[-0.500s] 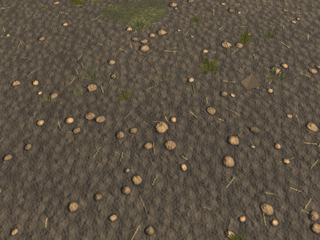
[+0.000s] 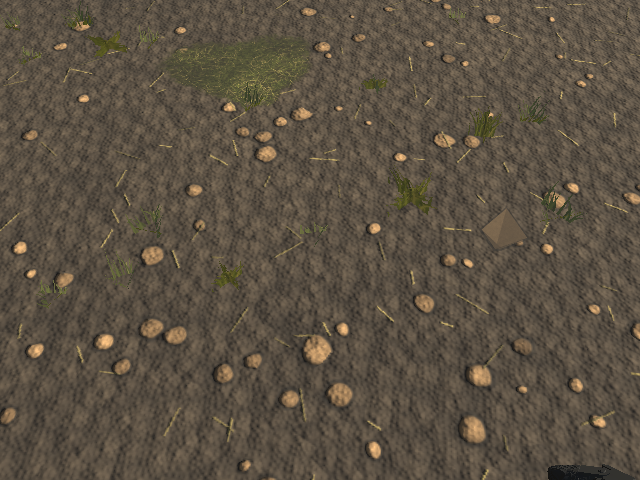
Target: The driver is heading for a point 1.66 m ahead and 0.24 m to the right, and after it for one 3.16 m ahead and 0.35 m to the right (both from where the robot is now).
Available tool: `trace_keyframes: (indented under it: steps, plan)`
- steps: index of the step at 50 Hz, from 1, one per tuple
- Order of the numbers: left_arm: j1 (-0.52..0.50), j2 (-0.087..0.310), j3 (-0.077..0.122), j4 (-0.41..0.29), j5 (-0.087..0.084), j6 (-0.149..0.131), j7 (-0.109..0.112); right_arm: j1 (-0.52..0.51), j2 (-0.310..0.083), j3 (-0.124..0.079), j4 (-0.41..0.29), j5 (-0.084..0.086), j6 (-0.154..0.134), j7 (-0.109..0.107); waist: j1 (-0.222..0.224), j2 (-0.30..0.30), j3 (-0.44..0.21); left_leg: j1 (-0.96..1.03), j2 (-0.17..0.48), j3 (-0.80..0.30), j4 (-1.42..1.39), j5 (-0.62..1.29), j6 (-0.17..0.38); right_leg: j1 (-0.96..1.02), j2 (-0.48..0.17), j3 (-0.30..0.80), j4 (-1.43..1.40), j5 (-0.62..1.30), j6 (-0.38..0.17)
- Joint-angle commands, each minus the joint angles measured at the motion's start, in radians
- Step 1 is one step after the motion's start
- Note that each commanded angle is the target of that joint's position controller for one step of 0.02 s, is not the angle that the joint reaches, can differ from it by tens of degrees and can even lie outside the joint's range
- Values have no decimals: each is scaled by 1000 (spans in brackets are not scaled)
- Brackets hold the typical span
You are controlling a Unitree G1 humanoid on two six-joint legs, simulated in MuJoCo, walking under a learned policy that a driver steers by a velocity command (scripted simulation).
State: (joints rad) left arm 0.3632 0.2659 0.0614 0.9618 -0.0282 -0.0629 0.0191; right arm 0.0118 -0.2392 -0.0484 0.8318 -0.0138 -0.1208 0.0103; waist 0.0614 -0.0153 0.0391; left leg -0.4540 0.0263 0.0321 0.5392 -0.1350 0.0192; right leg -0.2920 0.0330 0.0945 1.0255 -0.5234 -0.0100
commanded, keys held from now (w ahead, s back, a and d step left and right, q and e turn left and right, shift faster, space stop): e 0.34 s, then no key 0.66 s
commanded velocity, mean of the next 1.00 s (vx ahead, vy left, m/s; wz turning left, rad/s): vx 0.08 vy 0.00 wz -0.31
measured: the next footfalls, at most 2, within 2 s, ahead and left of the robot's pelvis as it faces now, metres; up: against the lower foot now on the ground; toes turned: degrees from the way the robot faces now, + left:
right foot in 0.38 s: +0.20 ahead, -0.14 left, +0.00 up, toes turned -17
left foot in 0.76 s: +0.23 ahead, +0.10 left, +0.00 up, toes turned -16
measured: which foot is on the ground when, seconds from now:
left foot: down 0.00-0.40, up 0.42-0.74, down 0.76-1.00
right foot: up 0.00-0.36, down 0.38-1.00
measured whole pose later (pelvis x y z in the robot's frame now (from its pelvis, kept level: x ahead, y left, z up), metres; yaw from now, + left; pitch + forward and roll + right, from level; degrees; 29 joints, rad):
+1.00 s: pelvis +0.17 -0.01 +0.01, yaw -18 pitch -1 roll +0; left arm 0.16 0.23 0.06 0.87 0.01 0.01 0.02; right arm 0.18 -0.23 -0.03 0.96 -0.01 -0.03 -0.02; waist 0.00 -0.01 0.02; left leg -0.21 0.02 0.02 0.52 -0.30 -0.01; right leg -0.27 0.02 0.01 0.51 -0.22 -0.01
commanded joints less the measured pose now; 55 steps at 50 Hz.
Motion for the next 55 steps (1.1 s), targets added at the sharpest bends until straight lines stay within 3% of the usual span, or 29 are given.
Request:
trace_keyframes:
  steps: [1, 2, 4, 5, 10, 14, 17, 18, 19, 20, 21, 22, 23, 24, 25, 26, 28, 30, 34, 36, 37, 38, 39, 40, 41, 44, 48, 55]
  plan:
    - [-9, 116, 33, -92, -4, 1, 11, 153, -117, -27, -15, 0, 16, -10, -84, 100, -190, 481, 328, -275, -156, 529, 176, -406, -97, -4, 255, 26, 18]
    - [-9, 101, 42, -95, 1, 20, 14, 117, -100, -23, -13, -2, 18, -10, -55, 114, -144, 374, 294, -198, -191, 504, 160, -358, -129, -11, 203, 68, 20]
    - [0, 51, 39, -117, 0, 54, 12, 88, -118, -31, -6, -18, 18, -11, -26, 143, -107, 242, 270, -105, -262, 480, 178, -278, -131, -44, 167, 141, 27]
    - [-17, 44, 38, -138, 1, 63, 11, 79, -133, -36, -3, -18, 18, -16, -18, 140, -91, 223, 273, -73, -285, 488, 192, -285, -131, -48, 124, 171, 32]
    - [-131, 45, 35, -214, 13, 67, -14, 56, -174, -50, -2, 2, 43, -49, -37, 117, -110, 260, 263, 72, -303, 467, 185, -226, -128, -91, -170, 403, 25]
    - [-224, 72, 43, -272, 16, 79, -44, 84, -208, -60, 6, 23, 71, -52, -65, 114, -98, 335, 287, 99, -249, 399, 161, -196, -106, -126, -303, 377, 2]
    - [-231, 91, 53, -303, 15, 87, -58, 84, -229, -69, 4, 43, 90, -52, -53, 123, -89, 388, 307, 95, -145, 378, 122, -163, -79, -153, -416, 313, -38]
    - [-198, 96, 59, -298, 18, 84, -56, 92, -223, -68, 9, 48, 96, -52, -32, 104, -103, 372, 281, 115, -61, 385, 92, -77, -51, -167, -511, 375, -61]
    - [-132, 154, 81, -283, 25, 79, -41, 162, -197, -62, 31, 37, 97, -46, -16, 15, -151, 316, 214, 154, 97, 332, 34, 84, -43, -123, -601, 601, -99]
    - [-64, 281, 111, -287, 39, 78, -15, 172, -145, -43, 1, -8, 91, -35, -21, -220, -227, 62, 116, 202, 400, -66, -46, 333, -275, 166, -563, 1103, -195]
    - [-91, 286, 95, -314, 52, 77, -12, 163, -120, -27, -34, -13, 86, -27, -36, -294, -330, -161, -13, 77, 652, -599, -89, 435, -465, 427, -594, 1134, -413]
    - [-88, 212, 72, -316, 48, 67, -22, 105, -175, -44, -24, 16, 90, -19, 7, -128, -337, -180, 19, -46, 724, -566, -79, 371, -427, 357, -627, 1038, -389]
    - [-139, 182, 61, -314, 43, 57, -21, 76, -169, -44, -30, 38, 98, -21, -13, -97, -268, -203, 43, -54, 713, -495, -62, 311, -371, 251, -631, 931, -329]
    - [-191, 163, 56, -314, 33, 52, -19, 86, -155, -43, -11, 31, 107, -32, -38, -44, -217, -197, 61, -62, 653, -427, -60, 241, -315, 190, -647, 805, -271]
    - [-234, 146, 49, -316, 27, 54, -14, 90, -172, -50, -5, 17, 118, -45, -57, -58, -188, -157, 72, -66, 605, -369, -66, 165, -290, 156, -672, 724, -245]
    - [-260, 147, 46, -315, 34, 55, -11, 113, -169, -50, 5, 12, 127, -49, -79, -81, -178, -85, 59, -51, 600, -323, -72, 85, -267, 124, -689, 707, -242]
    - [-277, 135, 41, -307, 46, 50, -5, 147, -149, -47, 17, 16, 132, -54, -95, -95, -177, -27, 45, -46, 513, -281, -79, 46, -245, 90, -705, 679, -244]
    - [-277, 129, 38, -293, 45, 47, 1, 134, -121, -35, 18, 15, 130, -57, -85, -101, -171, 16, 46, -50, 381, -254, -81, 43, -235, 75, -708, 630, -238]
    - [-262, 123, 30, -263, 47, 53, 6, 117, -127, -28, 21, 19, 128, -47, -60, -124, -159, 116, 31, -34, 194, -222, -74, 38, -241, 102, -713, 471, -229]
    - [-277, 106, 19, -251, 37, 58, 4, 149, -115, -24, 38, 15, 123, -37, -87, -110, -137, 207, 13, -7, 19, -126, -52, 11, -219, 99, -687, 376, -193]
    - [-259, 89, 12, -236, 30, 59, 3, 170, -112, -21, 49, 5, 120, -31, -101, -91, -125, 275, 9, -3, -102, -31, -32, -16, -193, 87, -671, 323, -152]
    - [-221, 63, 2, -221, 35, 55, 1, 186, -142, -22, 53, -13, 117, -28, -87, -39, -125, 337, 75, -84, -141, 53, -5, -52, -151, 64, -630, 270, -95]
    - [-177, 50, 1, -218, 51, 49, -5, 177, -214, -33, 46, -17, 116, -31, -25, 110, -115, 333, 181, -177, -142, 147, 43, -82, -65, -18, -537, 194, -47]
    - [-194, 35, 1, -225, 52, 50, -4, 120, -177, -26, 55, -8, 114, -24, -2, 231, -90, 157, 204, -218, -195, -90, 97, 18, -30, -71, -550, 219, -13]
    - [-245, 69, 7, -217, 53, 53, -2, 70, -123, -12, 38, -10, 105, -19, -19, 195, -55, 91, 154, -188, -223, -221, 66, 89, -42, -59, -552, 286, -7]
    - [-252, 86, 17, -194, 44, 70, 6, 102, -135, -10, 62, -5, 80, -21, -43, 129, -34, 94, 89, -114, -200, -220, -3, 120, -63, -33, -559, 370, -33]
    - [-240, 64, 17, -152, 37, 59, 2, 161, -123, -5, 92, 5, 81, -35, -67, 48, -47, 171, 62, -81, -150, -119, 0, 97, -69, -28, -570, 433, -37]
    - [-224, 66, 18, -81, 32, 56, 7, 163, -111, 1, 114, 7, 94, -37, -73, 4, -59, 209, 43, -60, -127, -40, 6, 119, -73, -30, -566, 501, -28]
